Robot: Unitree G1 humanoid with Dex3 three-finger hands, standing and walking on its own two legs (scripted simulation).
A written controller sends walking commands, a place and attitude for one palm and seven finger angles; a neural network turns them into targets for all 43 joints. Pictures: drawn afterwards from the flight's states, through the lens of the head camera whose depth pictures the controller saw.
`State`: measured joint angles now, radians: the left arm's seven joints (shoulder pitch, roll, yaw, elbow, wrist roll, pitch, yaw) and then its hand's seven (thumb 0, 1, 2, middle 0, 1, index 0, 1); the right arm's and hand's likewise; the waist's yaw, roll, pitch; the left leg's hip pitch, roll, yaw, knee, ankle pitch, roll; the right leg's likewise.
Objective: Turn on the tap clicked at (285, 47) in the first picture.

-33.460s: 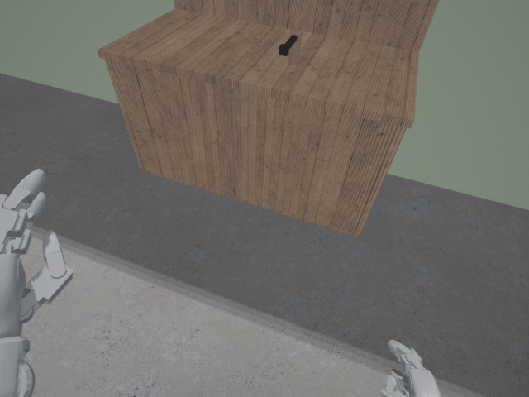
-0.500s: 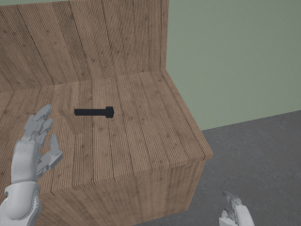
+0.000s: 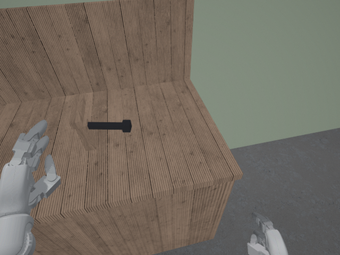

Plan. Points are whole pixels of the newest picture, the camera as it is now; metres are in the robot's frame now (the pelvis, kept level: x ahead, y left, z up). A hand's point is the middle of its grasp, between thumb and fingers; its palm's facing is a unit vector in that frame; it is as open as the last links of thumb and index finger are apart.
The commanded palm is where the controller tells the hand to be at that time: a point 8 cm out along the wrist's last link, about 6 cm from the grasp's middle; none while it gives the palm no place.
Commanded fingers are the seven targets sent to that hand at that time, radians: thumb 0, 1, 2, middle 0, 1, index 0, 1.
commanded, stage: step back with the hand held close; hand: left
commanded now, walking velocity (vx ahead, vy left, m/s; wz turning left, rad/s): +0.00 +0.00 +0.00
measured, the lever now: (126, 126) +0.46 +0.20 +0.04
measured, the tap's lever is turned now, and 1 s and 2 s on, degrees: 75 75 75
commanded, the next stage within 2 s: stop stepping back and stand still in 1.50 s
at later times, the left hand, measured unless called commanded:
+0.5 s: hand (35, 198) +0.16 +0.26 +0.15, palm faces +0.33 -0.83 -0.44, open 7.4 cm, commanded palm +0.11 +0.30 +0.17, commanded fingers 0.00 0.90 0.90 -0.20 -0.30 -0.20 -0.30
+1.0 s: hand (23, 213) +0.13 +0.26 +0.15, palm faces +0.36 -0.85 -0.38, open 7.4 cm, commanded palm +0.08 +0.31 +0.17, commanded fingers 0.00 0.90 0.90 -0.20 -0.30 -0.20 -0.30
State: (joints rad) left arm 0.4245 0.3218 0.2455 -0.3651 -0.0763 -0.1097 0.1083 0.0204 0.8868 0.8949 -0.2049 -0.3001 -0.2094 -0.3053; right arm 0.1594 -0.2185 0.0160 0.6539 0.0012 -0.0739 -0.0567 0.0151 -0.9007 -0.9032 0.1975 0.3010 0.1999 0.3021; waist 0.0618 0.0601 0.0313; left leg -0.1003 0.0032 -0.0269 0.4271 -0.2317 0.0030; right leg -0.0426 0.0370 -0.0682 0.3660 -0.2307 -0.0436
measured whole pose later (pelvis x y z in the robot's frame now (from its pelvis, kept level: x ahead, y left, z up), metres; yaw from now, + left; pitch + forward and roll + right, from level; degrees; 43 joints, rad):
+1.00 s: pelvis -0.08 +0.03 -0.02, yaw +0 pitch +1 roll -2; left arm 0.50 0.39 0.33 -0.59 -0.05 -0.19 0.16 0.02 0.88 0.89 -0.21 -0.30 -0.21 -0.31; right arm 0.19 -0.22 0.00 0.59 0.01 -0.05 -0.06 0.01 -0.90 -0.90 0.20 0.30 0.20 0.30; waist -0.01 0.00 0.04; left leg -0.47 -0.01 -0.02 0.65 -0.18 0.03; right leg -0.41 0.02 -0.07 0.59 -0.20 -0.02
